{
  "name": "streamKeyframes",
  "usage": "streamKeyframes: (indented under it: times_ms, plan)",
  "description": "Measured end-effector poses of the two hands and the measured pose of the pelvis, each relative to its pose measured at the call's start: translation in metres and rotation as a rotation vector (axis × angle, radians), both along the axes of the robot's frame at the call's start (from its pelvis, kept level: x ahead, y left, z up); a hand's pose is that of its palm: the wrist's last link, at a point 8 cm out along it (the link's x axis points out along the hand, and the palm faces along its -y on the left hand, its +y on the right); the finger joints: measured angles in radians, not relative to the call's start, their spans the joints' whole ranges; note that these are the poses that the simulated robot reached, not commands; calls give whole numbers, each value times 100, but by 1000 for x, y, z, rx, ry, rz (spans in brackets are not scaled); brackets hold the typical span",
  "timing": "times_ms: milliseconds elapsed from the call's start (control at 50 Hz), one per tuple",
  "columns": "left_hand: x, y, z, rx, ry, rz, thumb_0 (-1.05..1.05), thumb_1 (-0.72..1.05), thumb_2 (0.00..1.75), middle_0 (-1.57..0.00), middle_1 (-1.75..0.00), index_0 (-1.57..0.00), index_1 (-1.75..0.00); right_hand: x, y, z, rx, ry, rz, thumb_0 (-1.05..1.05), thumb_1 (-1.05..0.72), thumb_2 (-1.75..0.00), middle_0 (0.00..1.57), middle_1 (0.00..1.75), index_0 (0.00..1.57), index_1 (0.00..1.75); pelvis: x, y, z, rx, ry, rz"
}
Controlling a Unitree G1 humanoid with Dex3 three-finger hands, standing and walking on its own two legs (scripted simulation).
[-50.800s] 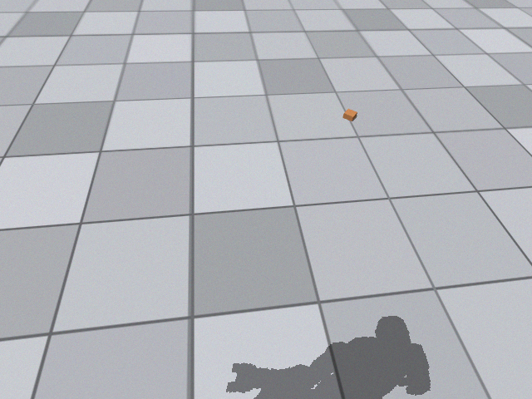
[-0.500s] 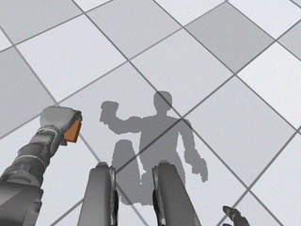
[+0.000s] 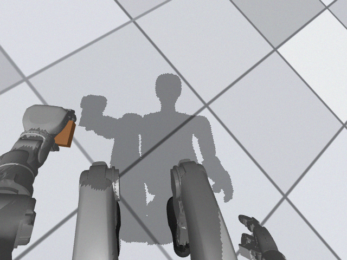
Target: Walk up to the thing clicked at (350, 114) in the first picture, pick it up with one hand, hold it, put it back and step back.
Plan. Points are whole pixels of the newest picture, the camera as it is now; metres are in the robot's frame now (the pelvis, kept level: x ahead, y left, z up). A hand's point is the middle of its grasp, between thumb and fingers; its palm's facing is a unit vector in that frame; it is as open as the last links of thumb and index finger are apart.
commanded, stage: crouch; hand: left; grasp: from above
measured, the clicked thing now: (58, 132) +0.41 +0.25 -0.20
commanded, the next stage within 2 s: lower in 0.62 s
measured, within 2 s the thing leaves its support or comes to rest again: neither
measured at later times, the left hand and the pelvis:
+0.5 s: hand (61, 137) +0.40 +0.25 -0.23, palm faces -0.47 +0.01 -0.88, open 9.2 cm; pelvis -0.01 -0.01 -0.07, yaw -1 degrees
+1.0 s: hand (65, 140) +0.40 +0.26 -0.29, palm faces -0.50 -0.01 -0.86, open 9.2 cm; pelvis +0.00 -0.01 -0.10, yaw -3 degrees
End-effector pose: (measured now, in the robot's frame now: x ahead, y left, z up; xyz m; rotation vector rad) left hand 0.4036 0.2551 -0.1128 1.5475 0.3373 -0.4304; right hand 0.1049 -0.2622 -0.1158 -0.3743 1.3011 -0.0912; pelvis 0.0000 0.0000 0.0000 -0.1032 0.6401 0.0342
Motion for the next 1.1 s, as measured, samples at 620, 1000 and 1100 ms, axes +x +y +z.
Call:
streamKeyframes:
  times_ms: [620,1000,1100]
  plan:
    - [9,1,-74,-11,7,5,-2,14,36,-74,-40,-80,-36,-41,-13,-69,-6,94,4,0,-93,-90,20,30,20,30,-8,-7,-75,3,-53,-32]
    - [8,2,-116,-37,40,10,-2,13,36,-75,-39,-81,-36,-34,-18,-83,-27,108,63,0,-93,-90,20,30,20,30,-4,-8,-97,-6,-78,-44]
    - [9,2,-129,-50,16,14,-2,13,36,-74,-39,-81,-36,-38,-23,-88,-43,119,68,0,-92,-90,20,30,20,30,-4,-9,-106,-10,-91,-52]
